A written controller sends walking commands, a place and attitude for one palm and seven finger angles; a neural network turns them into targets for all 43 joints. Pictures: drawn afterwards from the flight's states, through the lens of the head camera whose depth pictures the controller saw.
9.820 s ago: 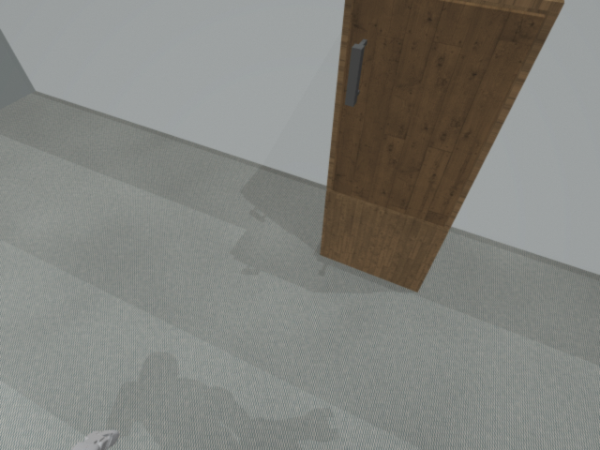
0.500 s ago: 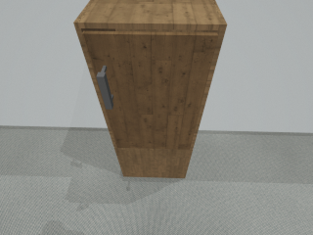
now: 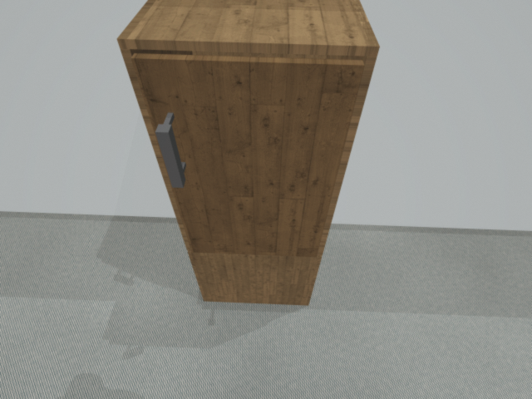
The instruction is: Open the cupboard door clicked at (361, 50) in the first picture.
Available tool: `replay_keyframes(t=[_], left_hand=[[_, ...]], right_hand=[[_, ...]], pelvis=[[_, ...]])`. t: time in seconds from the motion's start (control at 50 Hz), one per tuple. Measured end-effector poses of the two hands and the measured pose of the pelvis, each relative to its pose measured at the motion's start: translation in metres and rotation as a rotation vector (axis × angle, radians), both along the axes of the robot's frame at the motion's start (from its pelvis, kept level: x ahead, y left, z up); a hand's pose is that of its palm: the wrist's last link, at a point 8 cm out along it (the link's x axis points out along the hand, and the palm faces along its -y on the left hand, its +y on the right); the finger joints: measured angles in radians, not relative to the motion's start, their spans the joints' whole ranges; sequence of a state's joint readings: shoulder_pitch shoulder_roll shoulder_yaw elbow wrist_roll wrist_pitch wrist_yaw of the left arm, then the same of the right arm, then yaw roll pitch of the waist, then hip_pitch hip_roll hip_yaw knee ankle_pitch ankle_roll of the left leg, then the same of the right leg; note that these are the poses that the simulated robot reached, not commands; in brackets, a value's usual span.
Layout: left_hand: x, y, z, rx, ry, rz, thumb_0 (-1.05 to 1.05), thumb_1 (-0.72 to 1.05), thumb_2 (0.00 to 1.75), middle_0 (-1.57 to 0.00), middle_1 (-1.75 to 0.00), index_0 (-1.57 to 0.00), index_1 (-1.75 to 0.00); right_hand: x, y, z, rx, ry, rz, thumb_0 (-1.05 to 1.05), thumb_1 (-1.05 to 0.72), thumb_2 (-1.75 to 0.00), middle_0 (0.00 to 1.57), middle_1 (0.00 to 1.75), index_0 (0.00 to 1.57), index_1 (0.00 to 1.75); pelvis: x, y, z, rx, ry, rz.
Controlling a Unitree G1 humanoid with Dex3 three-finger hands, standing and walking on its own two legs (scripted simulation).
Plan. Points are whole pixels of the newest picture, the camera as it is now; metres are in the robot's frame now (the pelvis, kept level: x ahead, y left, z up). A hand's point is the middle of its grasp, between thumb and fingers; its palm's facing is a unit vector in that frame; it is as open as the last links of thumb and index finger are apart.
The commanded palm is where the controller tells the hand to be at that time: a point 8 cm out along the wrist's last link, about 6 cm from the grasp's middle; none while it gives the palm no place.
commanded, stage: raise the hand with hooked fingers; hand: left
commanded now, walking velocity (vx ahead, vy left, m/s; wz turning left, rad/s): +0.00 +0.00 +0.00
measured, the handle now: (174, 151) +0.53 +0.22 +0.06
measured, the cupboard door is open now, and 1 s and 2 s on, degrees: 0 0 0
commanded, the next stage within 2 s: none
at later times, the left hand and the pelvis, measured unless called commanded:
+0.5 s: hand out of the picture +0.13 +0.20 -0.04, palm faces +0.10 -1.00 -0.01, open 8.9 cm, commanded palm +0.13 +0.26 -0.03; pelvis -0.06 -0.01 -0.07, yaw +3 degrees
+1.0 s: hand (95, 342) +0.19 +0.25 +0.01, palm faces +0.03 -1.00 -0.06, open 12.0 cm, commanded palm +0.16 +0.31 +0.02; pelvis -0.06 +0.03 -0.05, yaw +2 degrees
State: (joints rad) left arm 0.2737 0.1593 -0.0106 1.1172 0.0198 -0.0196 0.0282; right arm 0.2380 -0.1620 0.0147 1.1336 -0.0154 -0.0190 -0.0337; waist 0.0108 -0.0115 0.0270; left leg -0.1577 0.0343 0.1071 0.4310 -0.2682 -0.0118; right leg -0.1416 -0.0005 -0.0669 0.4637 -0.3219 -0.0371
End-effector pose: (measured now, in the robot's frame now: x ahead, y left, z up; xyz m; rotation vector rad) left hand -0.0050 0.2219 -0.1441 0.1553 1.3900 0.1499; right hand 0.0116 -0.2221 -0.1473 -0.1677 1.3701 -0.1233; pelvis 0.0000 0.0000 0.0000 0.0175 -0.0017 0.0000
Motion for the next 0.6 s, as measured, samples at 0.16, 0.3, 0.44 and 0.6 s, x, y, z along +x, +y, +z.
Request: replay_keyframes(t=[0.16, 0.3, 0.44, 0.6], left_hand=[[0.102, 0.021, 0.093, 0.106, -0.697, 0.087, 0.03, 0.92, 0.88, -0.21, -0.32, -0.2, -0.32], [0.17, 0.007, 0.149, -0.066, -1.384, -0.109, 0.01, 0.78, 0.84, -0.21, -0.39, -0.2, -0.39], [0.126, 0.019, 0.103, -0.156, -1.317, -0.114, 0.01, 0.61, 0.77, -0.23, -0.49, -0.22, -0.49], [0.117, 0.045, 0.121, -0.061, -1.406, -0.128, 0.01, 0.42, 0.69, -0.24, -0.61, -0.23, -0.61]], right_hand=[[0.047, -0.017, 0.016, -0.049, -0.378, -0.002, 0.02, -0.92, -0.9, 0.2, 0.3, 0.2, 0.3], [0.118, -0.038, 0.035, -0.085, -0.73, 0.103, 0.01, -0.91, -0.9, 0.2, 0.3, 0.2, 0.3], [0.154, -0.035, 0.048, -0.108, -0.893, 0.169, 0.01, -0.91, -0.9, 0.2, 0.3, 0.2, 0.3], [0.132, 0.0, 0.021, -0.062, -0.8, 0.23, 0.01, -0.91, -0.9, 0.2, 0.3, 0.2, 0.3]], pelvis=[[-0.011, 0.0, -0.007, 0.003, 0.029, 0.036], [-0.041, -0.007, -0.041, 0.01, 0.163, 0.032], [-0.058, -0.01, -0.071, 0.001, 0.187, 0.034], [-0.067, -0.005, -0.077, -0.054, 0.184, 0.062]])
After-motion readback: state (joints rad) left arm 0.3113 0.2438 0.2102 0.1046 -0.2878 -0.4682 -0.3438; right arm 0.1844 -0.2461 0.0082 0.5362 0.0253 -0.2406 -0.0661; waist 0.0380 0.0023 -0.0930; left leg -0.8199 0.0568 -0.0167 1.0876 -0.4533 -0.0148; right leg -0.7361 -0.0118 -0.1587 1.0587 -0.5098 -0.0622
